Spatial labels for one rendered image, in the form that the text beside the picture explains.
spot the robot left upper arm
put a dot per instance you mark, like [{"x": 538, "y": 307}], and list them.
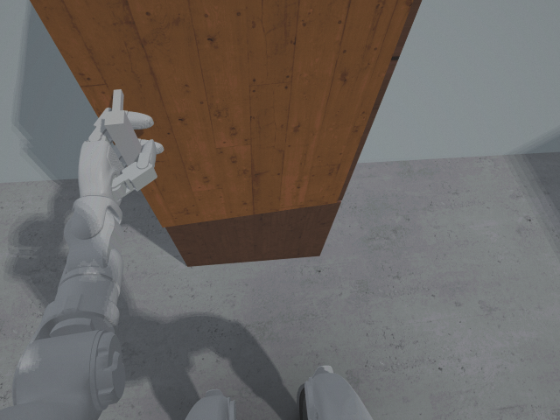
[{"x": 69, "y": 377}]

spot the left robot hand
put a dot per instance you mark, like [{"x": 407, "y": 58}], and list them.
[{"x": 99, "y": 163}]

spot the robot right shin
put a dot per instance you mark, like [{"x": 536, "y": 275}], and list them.
[{"x": 323, "y": 370}]

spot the robot right thigh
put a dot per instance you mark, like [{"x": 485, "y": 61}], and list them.
[{"x": 330, "y": 397}]

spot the handle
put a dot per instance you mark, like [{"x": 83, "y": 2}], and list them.
[{"x": 120, "y": 129}]

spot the cupboard door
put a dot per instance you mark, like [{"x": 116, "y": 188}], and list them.
[{"x": 260, "y": 105}]

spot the robot left forearm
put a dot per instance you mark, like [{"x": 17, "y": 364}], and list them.
[{"x": 91, "y": 281}]

